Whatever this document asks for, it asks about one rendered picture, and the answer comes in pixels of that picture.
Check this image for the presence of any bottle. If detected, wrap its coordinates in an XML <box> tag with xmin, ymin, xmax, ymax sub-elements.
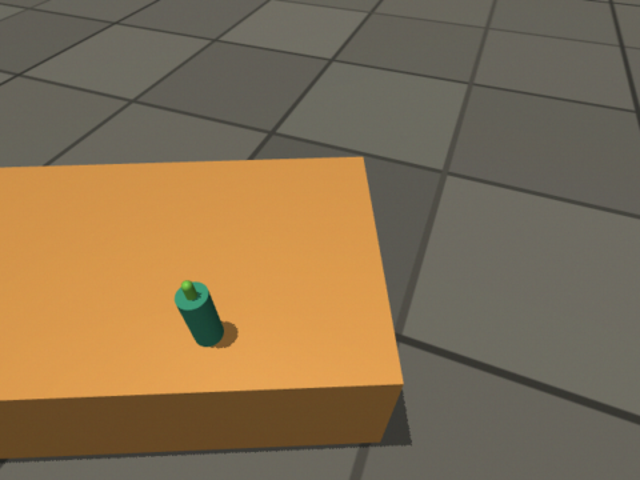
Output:
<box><xmin>174</xmin><ymin>280</ymin><xmax>224</xmax><ymax>347</ymax></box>

